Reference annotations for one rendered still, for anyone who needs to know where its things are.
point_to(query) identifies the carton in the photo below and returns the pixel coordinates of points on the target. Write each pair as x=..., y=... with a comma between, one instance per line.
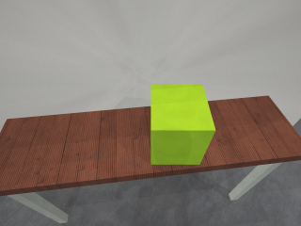
x=181, y=124

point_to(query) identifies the table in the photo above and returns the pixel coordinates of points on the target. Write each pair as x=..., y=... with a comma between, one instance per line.
x=109, y=146

